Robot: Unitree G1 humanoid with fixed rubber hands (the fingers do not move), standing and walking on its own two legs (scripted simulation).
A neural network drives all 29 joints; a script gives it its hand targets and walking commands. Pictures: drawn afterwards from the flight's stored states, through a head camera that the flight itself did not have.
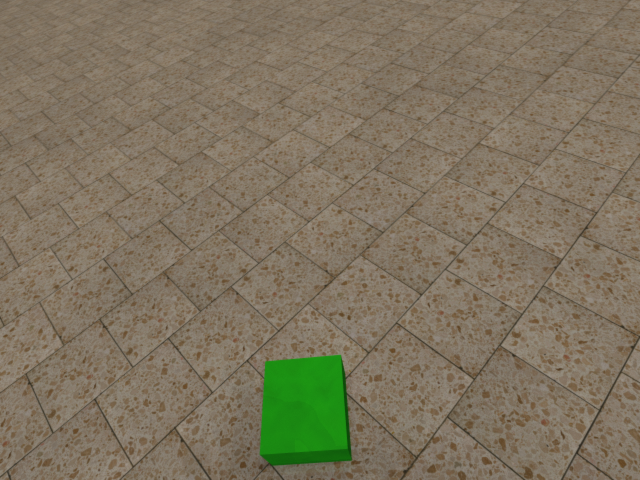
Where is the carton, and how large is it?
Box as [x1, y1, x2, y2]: [260, 355, 351, 465]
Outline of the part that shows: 340,355 265,361 260,454 272,465 351,460 345,379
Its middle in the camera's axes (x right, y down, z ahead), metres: -0.03 +0.49 +1.13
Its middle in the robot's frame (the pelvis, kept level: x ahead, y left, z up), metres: +0.44 +0.15 -0.70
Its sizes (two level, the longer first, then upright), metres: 0.255 0.232 0.147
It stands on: the floor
